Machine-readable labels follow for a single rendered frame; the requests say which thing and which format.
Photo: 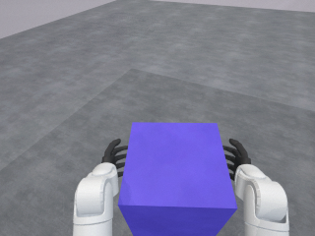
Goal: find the carton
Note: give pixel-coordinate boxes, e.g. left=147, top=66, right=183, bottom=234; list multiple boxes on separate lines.
left=118, top=122, right=238, bottom=236

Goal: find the right robot hand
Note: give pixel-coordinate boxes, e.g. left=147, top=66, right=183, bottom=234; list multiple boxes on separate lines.
left=222, top=139, right=251, bottom=181

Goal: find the robot right forearm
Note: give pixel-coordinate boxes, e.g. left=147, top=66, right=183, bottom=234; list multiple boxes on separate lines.
left=234, top=164, right=289, bottom=236

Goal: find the robot left forearm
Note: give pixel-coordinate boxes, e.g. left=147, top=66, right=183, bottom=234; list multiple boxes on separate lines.
left=73, top=162, right=119, bottom=236

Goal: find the left robot hand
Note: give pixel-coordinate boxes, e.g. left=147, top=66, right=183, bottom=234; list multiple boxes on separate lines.
left=101, top=139, right=128, bottom=177

